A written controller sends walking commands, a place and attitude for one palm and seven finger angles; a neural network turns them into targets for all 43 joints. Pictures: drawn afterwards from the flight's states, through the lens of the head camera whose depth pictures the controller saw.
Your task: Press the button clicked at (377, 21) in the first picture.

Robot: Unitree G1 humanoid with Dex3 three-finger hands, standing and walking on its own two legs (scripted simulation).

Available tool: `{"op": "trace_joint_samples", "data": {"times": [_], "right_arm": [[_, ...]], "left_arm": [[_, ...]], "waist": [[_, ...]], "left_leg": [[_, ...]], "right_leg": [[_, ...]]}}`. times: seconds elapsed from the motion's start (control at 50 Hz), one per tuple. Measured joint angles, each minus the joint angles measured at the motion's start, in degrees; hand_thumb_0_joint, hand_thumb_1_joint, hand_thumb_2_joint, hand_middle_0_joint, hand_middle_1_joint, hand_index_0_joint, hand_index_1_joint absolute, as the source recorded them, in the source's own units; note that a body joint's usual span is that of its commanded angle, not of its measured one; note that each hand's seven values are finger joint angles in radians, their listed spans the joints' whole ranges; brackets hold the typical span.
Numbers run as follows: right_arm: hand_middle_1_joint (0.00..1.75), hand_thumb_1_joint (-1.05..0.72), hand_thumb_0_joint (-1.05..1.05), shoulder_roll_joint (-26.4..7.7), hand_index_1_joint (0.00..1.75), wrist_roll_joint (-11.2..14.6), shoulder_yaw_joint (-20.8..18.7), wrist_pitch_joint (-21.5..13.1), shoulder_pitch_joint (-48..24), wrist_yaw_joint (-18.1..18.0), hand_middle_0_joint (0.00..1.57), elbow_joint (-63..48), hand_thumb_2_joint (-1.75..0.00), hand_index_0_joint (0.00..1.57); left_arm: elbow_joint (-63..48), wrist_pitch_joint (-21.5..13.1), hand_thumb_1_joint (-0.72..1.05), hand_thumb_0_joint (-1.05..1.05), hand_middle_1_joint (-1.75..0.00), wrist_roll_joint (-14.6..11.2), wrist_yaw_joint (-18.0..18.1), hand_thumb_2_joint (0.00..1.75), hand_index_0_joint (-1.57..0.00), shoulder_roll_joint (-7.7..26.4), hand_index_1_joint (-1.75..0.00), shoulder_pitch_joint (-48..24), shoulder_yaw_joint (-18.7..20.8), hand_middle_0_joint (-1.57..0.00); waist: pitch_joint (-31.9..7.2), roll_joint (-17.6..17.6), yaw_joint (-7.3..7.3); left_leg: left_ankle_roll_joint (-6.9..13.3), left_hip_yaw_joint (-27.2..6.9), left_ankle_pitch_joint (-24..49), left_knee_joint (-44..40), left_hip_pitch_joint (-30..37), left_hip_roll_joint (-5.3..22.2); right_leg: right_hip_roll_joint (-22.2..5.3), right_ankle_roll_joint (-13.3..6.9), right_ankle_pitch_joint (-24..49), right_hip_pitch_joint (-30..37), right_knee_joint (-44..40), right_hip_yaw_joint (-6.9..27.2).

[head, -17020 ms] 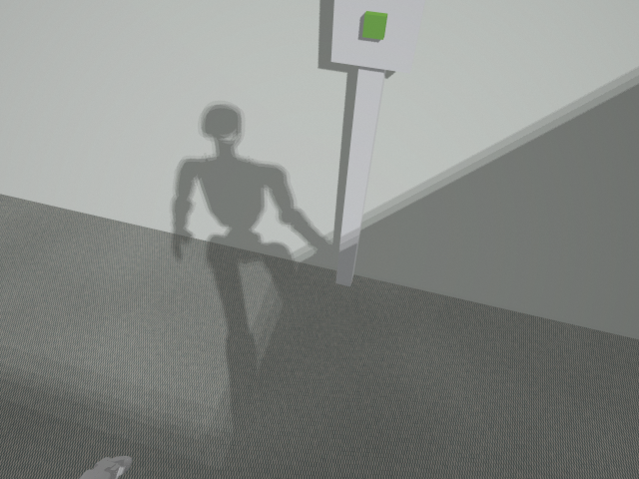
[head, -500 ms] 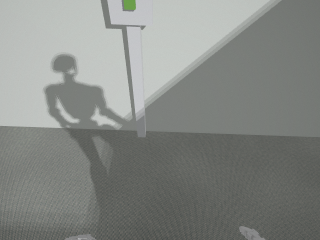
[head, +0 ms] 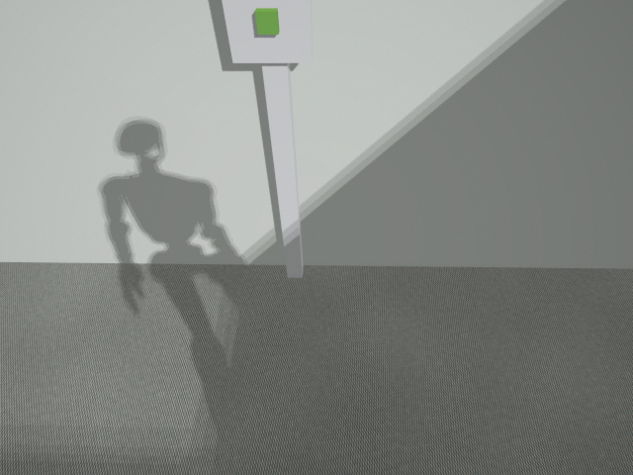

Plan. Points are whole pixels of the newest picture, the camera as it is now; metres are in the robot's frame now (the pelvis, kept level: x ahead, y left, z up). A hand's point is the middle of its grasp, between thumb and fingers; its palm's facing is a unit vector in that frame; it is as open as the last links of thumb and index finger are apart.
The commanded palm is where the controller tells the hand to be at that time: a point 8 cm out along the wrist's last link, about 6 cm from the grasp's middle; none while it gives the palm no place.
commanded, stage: let the arm hang, fingers relaxed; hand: left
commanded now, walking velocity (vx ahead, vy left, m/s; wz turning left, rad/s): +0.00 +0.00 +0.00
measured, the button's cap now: (267, 20) +0.91 +0.15 +0.18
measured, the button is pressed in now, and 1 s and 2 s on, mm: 0 0 0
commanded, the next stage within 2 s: stand and wait in 0.34 s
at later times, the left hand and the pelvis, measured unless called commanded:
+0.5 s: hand out of the picture +0.07 +0.20 -0.16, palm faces -0.02 -0.96 -0.28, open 7.4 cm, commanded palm none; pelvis +0.01 -0.01 +0.00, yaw -1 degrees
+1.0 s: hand out of the picture +0.11 +0.21 -0.15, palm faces -0.03 -0.94 -0.33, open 7.4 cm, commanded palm none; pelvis +0.03 -0.03 +0.01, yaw -1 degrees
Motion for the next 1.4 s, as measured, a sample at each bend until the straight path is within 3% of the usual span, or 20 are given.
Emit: {"op": "trace_joint_samples", "data": {"times": [0.3,0.92,1.4], "right_arm": [[0.3,-0.91,0.0,-1.6,0.3,0.0,-0.4,-0.9,-2.9,-0.1,0.2,1.1,-0.9,0.2],[0.3,-0.91,0.0,-6.8,0.3,0.1,-0.3,-0.8,-8.6,0.4,0.2,1.0,-0.9,0.2],[0.3,-0.91,0.0,-7.3,0.3,0.2,0.0,-0.8,-8.9,0.3,0.2,0.9,-0.9,0.2]], "left_arm": [[-0.5,-1.1,0.9,0.0,-0.31,-0.1,-0.4,0.9,-0.21,-0.5,-0.3,-5.7,0.0,-0.21],[0.4,-1.7,0.9,0.0,-0.3,-0.2,-0.8,0.9,-0.2,4.3,-0.3,-8.3,0.1,-0.21],[-0.6,-2.0,0.9,0.0,-0.3,-0.3,-0.7,0.9,-0.2,4.9,-0.3,-9.9,0.0,-0.21]], "waist": [[-0.4,-0.8,-0.91],[0.3,-0.1,-0.52],[0.2,-0.1,-0.98]], "left_leg": [[-0.7,0.4,0.0,-1.4,1.7,0.7],[-2.5,-0.3,0.2,-4.9,4.3,2.2],[-3.4,-0.2,-0.7,-6.2,6.2,2.9]], "right_leg": [[0.9,-0.5,0.2,1.5,-1.5,0.4],[2.6,-1.9,0.3,4.4,-5.5,-0.2],[3.5,-2.5,-0.6,6.1,-6.8,0.0]]}}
